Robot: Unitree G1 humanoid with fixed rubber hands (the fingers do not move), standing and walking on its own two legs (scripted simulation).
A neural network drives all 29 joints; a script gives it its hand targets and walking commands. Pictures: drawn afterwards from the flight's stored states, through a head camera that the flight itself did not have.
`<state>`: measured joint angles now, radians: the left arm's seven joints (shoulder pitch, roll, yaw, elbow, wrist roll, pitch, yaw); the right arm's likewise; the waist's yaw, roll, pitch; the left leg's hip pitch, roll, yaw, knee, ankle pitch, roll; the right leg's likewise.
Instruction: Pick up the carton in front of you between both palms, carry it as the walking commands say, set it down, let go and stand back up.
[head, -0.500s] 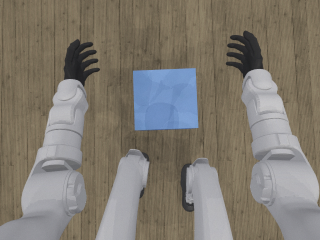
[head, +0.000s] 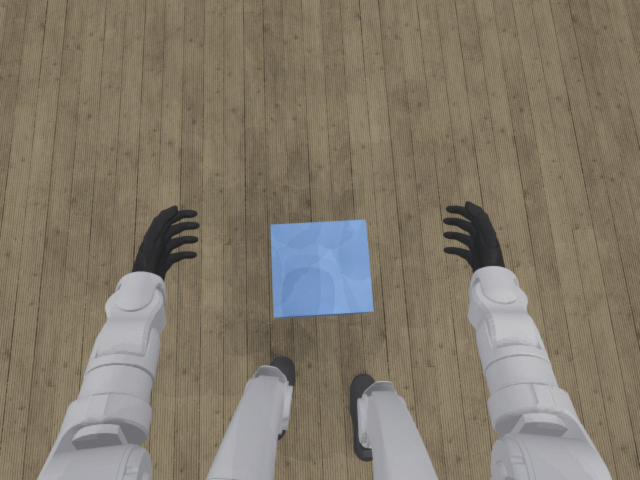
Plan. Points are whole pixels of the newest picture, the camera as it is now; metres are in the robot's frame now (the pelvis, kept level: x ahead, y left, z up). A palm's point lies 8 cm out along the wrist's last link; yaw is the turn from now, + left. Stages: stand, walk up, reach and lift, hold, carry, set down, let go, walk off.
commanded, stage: let go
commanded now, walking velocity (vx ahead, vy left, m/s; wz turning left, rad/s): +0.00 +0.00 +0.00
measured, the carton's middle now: (320, 274) +0.41 +0.03 -0.57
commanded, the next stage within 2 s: stand in 0.98 s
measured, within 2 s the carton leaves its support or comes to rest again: neither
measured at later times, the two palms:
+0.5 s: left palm (81, 388) +0.22 +0.23 +0.01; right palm (590, 391) +0.25 -0.23 +0.00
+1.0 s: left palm (78, 400) +0.21 +0.23 +0.02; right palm (615, 436) +0.22 -0.24 +0.01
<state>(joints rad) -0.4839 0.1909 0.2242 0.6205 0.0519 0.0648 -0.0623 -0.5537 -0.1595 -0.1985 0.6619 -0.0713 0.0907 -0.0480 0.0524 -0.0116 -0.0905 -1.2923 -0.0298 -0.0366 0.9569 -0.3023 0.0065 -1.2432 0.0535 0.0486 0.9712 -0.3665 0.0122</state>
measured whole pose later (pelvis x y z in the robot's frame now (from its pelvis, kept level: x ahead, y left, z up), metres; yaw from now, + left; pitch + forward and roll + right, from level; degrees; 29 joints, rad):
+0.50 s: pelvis +0.06 +0.00 +0.08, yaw +1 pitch +8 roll +0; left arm 0.22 0.20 0.04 0.45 -0.03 -0.01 -0.06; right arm 0.17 -0.20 -0.07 0.49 -0.02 -0.01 0.03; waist 0.03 0.01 0.00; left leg -0.36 -0.04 -0.04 0.46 -0.23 0.01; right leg -0.31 0.02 0.06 0.47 -0.29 0.00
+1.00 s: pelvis +0.05 -0.01 +0.08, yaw +2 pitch -5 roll +0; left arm 0.21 0.23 0.03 0.40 0.02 0.19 -0.03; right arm 0.23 -0.22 -0.03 0.47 -0.01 0.10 0.03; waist 0.00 -0.01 0.09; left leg -0.13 -0.03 -0.05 0.48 -0.27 0.00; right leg -0.08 0.03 0.04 0.48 -0.32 -0.02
